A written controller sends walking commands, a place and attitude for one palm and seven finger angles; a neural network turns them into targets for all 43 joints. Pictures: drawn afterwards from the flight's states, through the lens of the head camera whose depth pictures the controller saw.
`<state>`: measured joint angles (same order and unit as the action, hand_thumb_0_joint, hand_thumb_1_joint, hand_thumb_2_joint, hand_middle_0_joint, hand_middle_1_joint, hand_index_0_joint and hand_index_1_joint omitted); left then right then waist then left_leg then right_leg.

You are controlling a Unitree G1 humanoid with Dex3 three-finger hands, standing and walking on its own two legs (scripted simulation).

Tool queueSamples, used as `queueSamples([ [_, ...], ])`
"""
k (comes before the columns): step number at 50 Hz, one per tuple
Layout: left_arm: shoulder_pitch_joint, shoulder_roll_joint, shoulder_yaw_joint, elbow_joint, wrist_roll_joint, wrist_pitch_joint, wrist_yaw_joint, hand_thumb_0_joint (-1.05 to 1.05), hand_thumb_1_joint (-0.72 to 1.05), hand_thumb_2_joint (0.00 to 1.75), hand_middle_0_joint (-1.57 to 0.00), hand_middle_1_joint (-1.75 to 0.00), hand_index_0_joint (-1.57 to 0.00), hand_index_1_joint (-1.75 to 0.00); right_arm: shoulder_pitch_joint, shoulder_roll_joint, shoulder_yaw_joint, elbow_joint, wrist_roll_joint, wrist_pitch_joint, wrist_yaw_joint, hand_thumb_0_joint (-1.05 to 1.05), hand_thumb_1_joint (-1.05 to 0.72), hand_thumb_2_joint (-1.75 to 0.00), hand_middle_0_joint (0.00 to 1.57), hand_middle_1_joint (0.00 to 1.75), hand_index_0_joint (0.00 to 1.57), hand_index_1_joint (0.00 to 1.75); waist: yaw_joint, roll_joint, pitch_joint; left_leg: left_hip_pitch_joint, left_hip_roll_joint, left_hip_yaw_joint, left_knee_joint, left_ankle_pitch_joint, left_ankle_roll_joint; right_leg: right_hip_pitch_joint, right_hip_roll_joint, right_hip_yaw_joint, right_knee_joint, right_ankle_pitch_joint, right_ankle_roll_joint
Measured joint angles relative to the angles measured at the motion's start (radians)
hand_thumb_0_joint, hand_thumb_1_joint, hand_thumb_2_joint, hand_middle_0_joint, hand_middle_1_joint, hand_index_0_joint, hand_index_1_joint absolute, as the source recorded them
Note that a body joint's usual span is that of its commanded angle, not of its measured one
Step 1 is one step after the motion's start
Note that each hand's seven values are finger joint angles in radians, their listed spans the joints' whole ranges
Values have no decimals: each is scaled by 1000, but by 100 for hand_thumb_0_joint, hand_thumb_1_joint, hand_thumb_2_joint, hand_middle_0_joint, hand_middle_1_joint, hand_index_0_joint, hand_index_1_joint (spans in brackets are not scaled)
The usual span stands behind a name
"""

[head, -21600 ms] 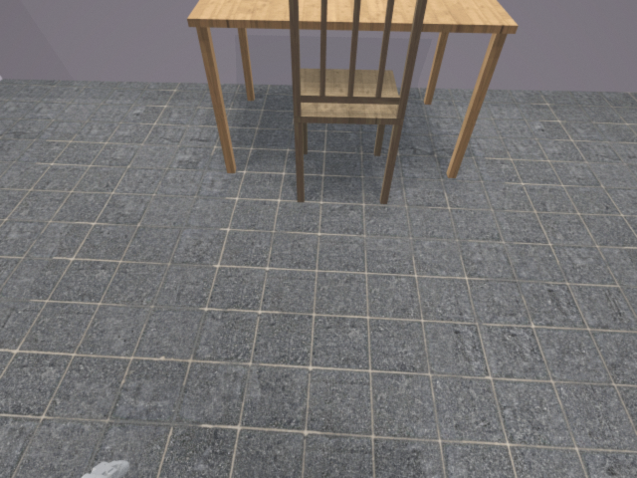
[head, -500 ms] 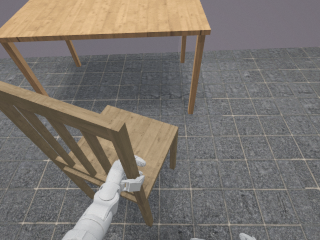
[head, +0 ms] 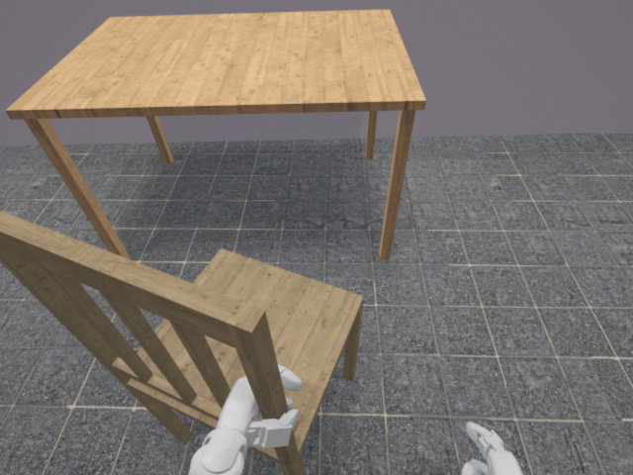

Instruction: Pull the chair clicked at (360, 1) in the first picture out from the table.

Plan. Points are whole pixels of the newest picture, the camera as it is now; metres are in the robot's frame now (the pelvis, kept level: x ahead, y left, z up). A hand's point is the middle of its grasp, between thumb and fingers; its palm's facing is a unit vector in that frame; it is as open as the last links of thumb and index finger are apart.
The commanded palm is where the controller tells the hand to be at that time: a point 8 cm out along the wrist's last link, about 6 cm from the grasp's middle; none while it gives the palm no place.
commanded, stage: stop walking, hand still on the chair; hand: left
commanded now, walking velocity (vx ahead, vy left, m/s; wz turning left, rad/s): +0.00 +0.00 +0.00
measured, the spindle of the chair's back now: (157, 353) +0.30 +0.26 -0.06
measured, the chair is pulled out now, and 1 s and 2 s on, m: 0.59 0.59 0.59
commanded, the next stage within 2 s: open the thumb and straighten the fingers in 0.16 s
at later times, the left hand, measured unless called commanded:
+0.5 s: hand (276, 414) +0.22 +0.07 -0.06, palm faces -0.20 -0.98 -0.08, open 8.1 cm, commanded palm +0.21 +0.13 -0.04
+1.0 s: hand (270, 414) +0.22 +0.08 -0.06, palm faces -0.19 -0.98 -0.10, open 17.0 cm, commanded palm +0.21 +0.13 -0.04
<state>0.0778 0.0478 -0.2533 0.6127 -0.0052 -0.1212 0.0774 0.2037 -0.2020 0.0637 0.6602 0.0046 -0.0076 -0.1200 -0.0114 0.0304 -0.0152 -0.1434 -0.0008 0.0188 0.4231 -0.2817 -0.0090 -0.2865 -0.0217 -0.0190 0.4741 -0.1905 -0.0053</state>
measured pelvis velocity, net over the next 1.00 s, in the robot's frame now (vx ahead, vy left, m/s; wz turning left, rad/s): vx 0.01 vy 0.00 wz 0.06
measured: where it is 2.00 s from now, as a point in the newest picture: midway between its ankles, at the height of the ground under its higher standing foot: outside the picture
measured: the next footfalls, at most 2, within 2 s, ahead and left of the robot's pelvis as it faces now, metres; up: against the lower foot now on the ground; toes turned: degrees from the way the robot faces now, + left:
none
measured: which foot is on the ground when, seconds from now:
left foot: down 0.00-1.00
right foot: down 0.00-1.00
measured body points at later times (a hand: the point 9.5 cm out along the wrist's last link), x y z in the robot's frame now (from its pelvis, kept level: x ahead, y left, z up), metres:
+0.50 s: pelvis +0.00 +0.00 -0.02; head +0.02 -0.02 +0.43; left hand +0.23 +0.13 -0.05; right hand +0.16 -0.24 -0.11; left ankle -0.04 +0.13 -0.74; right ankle +0.04 -0.11 -0.74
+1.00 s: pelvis +0.01 +0.00 -0.04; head +0.04 -0.02 +0.41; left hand +0.23 +0.13 -0.05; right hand +0.19 -0.22 -0.12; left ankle -0.04 +0.13 -0.74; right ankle +0.04 -0.11 -0.74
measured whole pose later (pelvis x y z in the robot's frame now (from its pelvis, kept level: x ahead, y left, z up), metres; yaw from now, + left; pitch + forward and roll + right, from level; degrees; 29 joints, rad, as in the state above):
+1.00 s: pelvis +0.01 +0.00 -0.04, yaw +3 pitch +9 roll +0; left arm 0.28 0.13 -0.23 -0.01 -0.01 0.23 -0.02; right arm 0.26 -0.26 0.06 0.47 0.03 -0.11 -0.04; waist -0.04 0.07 -0.12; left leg -0.53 -0.01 -0.04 0.86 -0.50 -0.01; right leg -0.63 -0.05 -0.07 0.86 -0.39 -0.01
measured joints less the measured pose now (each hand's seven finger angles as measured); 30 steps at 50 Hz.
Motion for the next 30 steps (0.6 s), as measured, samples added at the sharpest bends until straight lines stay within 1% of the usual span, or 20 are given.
queueSamples([
  [5, 20, 3, -10, -24, 2, 1, 1, 19, 57, 80, -25, -125, -49, -145, -4, 2, 1, -4, -1, 12, 1, 1, -91, -89, 20, 30, 20, 30, 2, 1, -1, 2, 1, -5, -4, -4, 0, 5, 0, -6, -5, -4, 0],
  [14, 41, 10, -13, -52, 1, 6, 2, 19, 57, 80, -25, -125, -49, -145, 2, 2, 2, -7, 0, 30, -1, 1, -91, -89, 20, 30, 20, 30, -5, -2, 1, 6, 1, -11, -12, -2, -2, 8, -1, -11, -8, -8, -1],
  [16, 51, 20, -8, -85, 3, 17, -8, 19, 56, 80, -25, -126, -49, -145, 5, -1, -3, -16, 19, 25, 31, 1, -91, -89, 20, 30, 20, 29, -21, -8, -9, -32, -1, -19, 21, -12, -1, -23, -5, -19, 19, -18, -2],
  [19, 64, 49, -2, -173, -2, 69, -44, 17, 51, 78, -26, -130, -49, -145, 13, -13, -19, -44, 34, 0, 83, 1, -91, -89, 20, 30, 20, 30, -33, -16, -21, -110, -4, -26, 105, -46, -1, -93, -9, -25, 89, -47, -4],
  [23, 101, 70, 19, -298, -24, 111, -68, 11, 36, 68, -33, -135, -49, -145, 25, -36, -35, -81, 37, -43, 115, 1, -91, -89, 20, 30, 20, 30, -44, -9, -44, -198, -4, -25, 203, -91, 0, -176, -11, -23, 172, -81, -4],
  [26, 124, 74, 27, -374, -22, 142, -71, 7, 16, 57, -39, -137, -49, -144, 33, -51, -43, -106, 37, -62, 125, 1, -91, -89, 20, 30, 20, 29, -44, 0, -62, -255, -6, -26, 267, -120, 2, -230, -14, -23, 229, -105, -3],
  [30, 126, 78, 28, -432, -16, 207, -79, 4, -14, 41, -40, -131, -46, -135, 33, -62, -41, -126, 35, -69, 118, 1, -91, -89, 20, 30, 20, 29, -43, 14, -77, -302, -9, -28, 329, -149, 4, -275, -18, -23, 287, -132, 0],
])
